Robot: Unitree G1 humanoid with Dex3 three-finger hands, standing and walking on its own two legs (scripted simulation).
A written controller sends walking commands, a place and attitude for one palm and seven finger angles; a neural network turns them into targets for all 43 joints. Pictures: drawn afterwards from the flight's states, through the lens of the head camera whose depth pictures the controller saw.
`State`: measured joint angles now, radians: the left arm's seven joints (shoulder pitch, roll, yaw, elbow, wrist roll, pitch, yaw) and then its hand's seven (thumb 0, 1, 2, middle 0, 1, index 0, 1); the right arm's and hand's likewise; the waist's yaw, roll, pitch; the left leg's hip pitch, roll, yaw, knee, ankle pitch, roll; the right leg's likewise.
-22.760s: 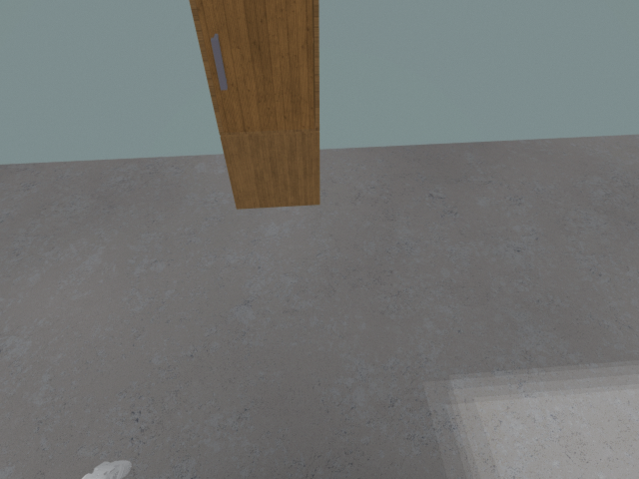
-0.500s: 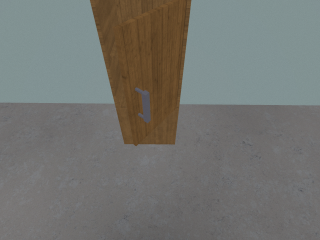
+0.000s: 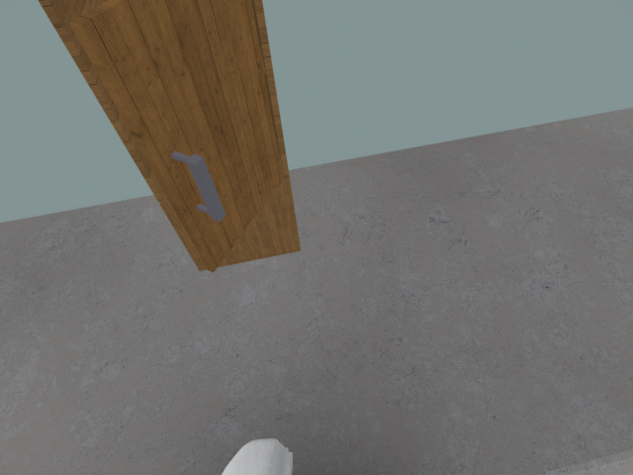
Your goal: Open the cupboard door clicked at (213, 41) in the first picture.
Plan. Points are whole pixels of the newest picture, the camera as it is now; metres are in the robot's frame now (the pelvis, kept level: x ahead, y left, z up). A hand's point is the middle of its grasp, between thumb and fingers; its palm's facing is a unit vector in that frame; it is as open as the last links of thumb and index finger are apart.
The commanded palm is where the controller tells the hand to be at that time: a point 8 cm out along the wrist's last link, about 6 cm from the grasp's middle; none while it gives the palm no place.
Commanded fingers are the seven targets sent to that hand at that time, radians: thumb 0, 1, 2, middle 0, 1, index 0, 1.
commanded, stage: walk to a spot facing it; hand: left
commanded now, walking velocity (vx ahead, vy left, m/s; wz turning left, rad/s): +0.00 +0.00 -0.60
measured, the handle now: (199, 187) +0.58 +0.29 -0.06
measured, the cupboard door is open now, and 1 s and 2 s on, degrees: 52 52 52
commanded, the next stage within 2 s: none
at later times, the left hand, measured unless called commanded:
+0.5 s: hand (176, 472) +0.13 +0.23 -0.15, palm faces -0.21 -0.94 -0.25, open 7.3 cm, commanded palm none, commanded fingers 0.00 0.90 0.90 -0.20 -0.30 -0.20 -0.30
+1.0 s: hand (264, 421) +0.20 +0.11 -0.16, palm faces -0.59 -0.79 -0.17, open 7.4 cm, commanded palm none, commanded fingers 0.00 0.90 0.90 -0.20 -0.30 -0.20 -0.30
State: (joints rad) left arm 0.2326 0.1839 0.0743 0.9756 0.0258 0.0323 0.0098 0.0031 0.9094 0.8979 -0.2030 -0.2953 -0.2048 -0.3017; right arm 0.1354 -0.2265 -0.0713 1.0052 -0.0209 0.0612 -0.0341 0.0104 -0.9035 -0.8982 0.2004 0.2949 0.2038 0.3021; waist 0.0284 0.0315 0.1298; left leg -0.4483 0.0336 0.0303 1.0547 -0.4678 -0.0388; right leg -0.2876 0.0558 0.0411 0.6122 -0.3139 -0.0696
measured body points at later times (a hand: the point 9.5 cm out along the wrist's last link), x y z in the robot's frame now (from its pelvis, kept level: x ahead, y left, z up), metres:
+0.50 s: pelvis -0.02 +0.03 +0.01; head +0.04 +0.03 +0.45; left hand +0.14 +0.27 -0.13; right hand +0.01 -0.24 -0.13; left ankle +0.03 +0.17 -0.73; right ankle -0.05 -0.09 -0.67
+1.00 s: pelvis +0.02 +0.00 +0.01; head +0.06 +0.00 +0.46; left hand +0.23 +0.15 -0.15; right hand -0.11 -0.22 -0.12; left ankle +0.08 +0.10 -0.73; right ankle -0.06 -0.10 -0.66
